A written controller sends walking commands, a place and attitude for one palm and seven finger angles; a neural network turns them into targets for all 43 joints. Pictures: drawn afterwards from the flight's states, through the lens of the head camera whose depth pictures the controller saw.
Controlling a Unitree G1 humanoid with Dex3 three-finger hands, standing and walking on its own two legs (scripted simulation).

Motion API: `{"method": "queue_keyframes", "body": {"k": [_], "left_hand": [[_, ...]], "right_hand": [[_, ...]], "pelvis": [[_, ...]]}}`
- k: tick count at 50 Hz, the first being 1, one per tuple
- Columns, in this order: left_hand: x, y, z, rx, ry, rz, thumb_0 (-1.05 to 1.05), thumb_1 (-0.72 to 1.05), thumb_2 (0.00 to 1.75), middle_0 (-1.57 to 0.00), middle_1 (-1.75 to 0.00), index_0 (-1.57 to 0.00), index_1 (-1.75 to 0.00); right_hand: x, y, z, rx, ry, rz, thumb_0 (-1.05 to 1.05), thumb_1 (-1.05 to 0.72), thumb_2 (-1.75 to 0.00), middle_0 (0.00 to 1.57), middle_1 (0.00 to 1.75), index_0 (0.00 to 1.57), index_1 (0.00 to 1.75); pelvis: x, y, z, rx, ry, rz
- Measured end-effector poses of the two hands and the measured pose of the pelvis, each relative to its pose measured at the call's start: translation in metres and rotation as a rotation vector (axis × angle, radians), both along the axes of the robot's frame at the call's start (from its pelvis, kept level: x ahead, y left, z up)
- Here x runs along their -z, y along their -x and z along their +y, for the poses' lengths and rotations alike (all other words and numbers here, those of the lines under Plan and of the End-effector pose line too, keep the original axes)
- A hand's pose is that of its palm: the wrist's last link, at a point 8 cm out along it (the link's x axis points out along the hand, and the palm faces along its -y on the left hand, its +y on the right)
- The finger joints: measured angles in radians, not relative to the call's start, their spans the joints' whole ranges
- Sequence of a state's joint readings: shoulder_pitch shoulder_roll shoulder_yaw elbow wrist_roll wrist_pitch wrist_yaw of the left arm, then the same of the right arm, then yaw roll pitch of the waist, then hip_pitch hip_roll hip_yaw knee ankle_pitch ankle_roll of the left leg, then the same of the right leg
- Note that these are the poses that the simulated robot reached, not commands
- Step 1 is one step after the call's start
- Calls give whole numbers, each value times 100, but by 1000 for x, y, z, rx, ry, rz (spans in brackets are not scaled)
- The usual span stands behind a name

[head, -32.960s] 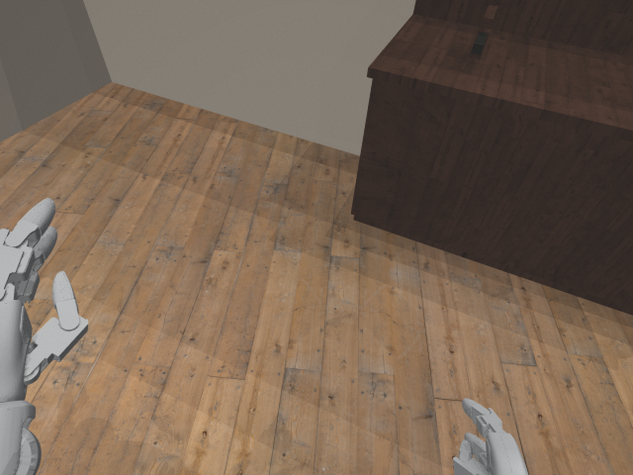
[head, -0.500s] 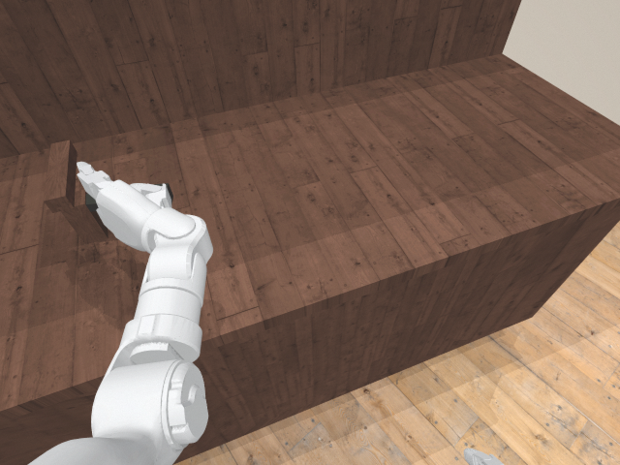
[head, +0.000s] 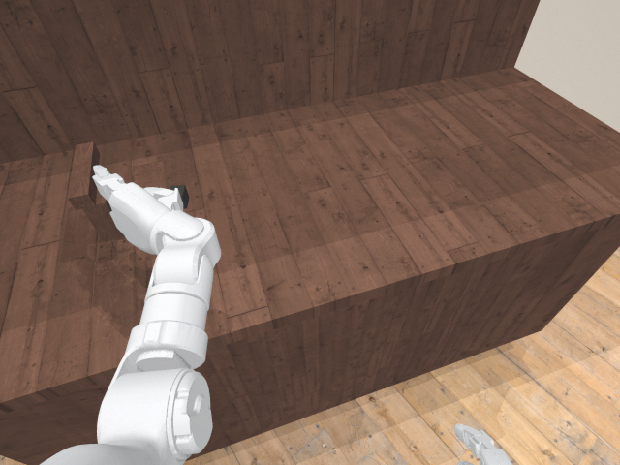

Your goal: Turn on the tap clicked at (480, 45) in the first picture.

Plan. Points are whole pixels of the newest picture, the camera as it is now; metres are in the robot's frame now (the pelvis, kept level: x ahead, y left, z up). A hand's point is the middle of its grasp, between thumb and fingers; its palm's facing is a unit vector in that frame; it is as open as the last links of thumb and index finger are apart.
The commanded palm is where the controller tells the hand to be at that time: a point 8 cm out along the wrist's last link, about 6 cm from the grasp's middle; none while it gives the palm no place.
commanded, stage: draw the hand back beside the body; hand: left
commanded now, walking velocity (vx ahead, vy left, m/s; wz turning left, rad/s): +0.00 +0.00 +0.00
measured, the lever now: (178, 197) +0.51 +0.24 +0.06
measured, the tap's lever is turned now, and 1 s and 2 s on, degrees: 76 76 76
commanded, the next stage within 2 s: step back with the hand held close in 1.54 s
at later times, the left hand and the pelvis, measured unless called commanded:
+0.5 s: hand (128, 257) +0.31 +0.22 +0.14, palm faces +0.33 -0.92 -0.23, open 7.7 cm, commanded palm +0.29 +0.25 +0.16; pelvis -0.01 +0.01 +0.01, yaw -4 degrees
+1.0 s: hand (60, 293) +0.25 +0.26 +0.17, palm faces +0.29 -0.92 -0.26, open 7.5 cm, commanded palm +0.21 +0.30 +0.17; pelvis +0.00 +0.04 +0.02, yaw -3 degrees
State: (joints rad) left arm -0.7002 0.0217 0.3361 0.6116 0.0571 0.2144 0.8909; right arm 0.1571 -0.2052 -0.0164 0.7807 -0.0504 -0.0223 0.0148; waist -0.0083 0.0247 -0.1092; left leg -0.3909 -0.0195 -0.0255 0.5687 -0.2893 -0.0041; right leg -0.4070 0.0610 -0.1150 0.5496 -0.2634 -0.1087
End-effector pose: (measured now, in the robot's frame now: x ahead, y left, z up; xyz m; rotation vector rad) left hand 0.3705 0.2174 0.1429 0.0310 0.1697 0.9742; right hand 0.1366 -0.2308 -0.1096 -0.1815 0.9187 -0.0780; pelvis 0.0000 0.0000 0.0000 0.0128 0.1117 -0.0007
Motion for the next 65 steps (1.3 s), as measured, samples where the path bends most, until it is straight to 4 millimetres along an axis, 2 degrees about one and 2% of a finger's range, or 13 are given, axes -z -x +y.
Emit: {"method": "queue_keyframes", "body": {"k": [5, 9, 12, 15, 20, 23, 26, 30, 37, 41, 47, 58, 65], "left_hand": [[-4, -2, -2, 30, -44, -14, 2, 90, 90, -15, -15, -15, -15], [-13, -7, -12, 265, -98, -78, 2, 90, 90, -15, -15, -15, -15], [-17, -2, -16, 431, -87, -127, 2, 90, 90, -15, -16, -15, -16], [-12, 13, -9, 527, -57, -144, 2, 89, 90, -16, -16, -16, -16], [4, 55, 25, 642, -145, -80, 2, 89, 89, -17, -18, -17, -18], [-2, 82, 43, 656, -214, -88, 2, 89, 90, -17, -19, -17, -19], [-15, 99, 51, 666, -271, -135, 2, 89, 90, -17, -19, -17, -19], [-25, 106, 47, 710, -299, -196, 2, 89, 90, -17, -21, -17, -20], [-18, 115, 40, 805, -272, -207, 2, 89, 90, -18, -23, -18, -23], [-18, 127, 56, 790, -284, -202, 2, 89, 90, -19, -24, -19, -24], [-34, 149, 79, 736, -347, -216, 2, 89, 90, -19, -26, -19, -26], [-31, 174, 93, 718, -371, -182, 2, 89, 90, -20, -29, -20, -29], [-46, 194, 102, 690, -447, -175, 2, 89, 90, -21, -30, -21, -30]], "right_hand": [[3, 5, 0, 2, 1, 12, 1, -91, -90, 20, 30, 20, 30], [0, 14, -5, 65, 13, 14, 1, -91, -90, 21, 30, 20, 30], [-5, 21, -9, 119, 20, 3, 1, -91, -90, 21, 30, 20, 30], [-11, 26, -14, 163, 21, -16, 1, -91, -90, 21, 30, 20, 30], [-24, 28, -19, 189, 4, -84, 1, -91, -90, 20, 30, 20, 30], [-29, 24, -18, 150, 19, -113, 1, -91, -90, 20, 30, 20, 30], [-32, 14, -12, 89, 35, -130, 1, -91, -90, 20, 30, 20, 30], [-38, -4, 4, 34, 31, -167, 1, -91, -90, 20, 30, 20, 30], [-57, -26, 35, 21, -19, -258, 1, -91, -90, 20, 30, 20, 30], [-61, -29, 46, 8, -23, -268, 1, -91, -90, 21, 30, 20, 30], [-55, -29, 54, -30, -14, -235, 1, -90, -90, 21, 30, 20, 30], [-52, -30, 57, -37, 4, -206, 1, -90, -90, 21, 30, 20, 30], [-55, -36, 56, -42, 5, -236, 1, -90, -90, 21, 30, 20, 30]], "pelvis": [[1, 3, 0, 3, -1, 2], [-1, 3, 1, 27, -7, -20], [-3, 1, 1, 48, -7, -48], [-7, 0, 2, 70, -5, -83], [-11, 3, 2, 87, 5, -150], [-13, 7, 6, 78, 13, -176], [-14, 14, 10, 58, 18, -191], [-16, 19, 17, 43, 19, -197], [-19, 14, 27, 64, 19, -207], [-19, 10, 31, 69, 24, -218], [-19, 5, 40, 58, 28, -223], [-19, 0, 47, 52, 31, -218], [-18, -4, 47, 51, 33, -213]]}}
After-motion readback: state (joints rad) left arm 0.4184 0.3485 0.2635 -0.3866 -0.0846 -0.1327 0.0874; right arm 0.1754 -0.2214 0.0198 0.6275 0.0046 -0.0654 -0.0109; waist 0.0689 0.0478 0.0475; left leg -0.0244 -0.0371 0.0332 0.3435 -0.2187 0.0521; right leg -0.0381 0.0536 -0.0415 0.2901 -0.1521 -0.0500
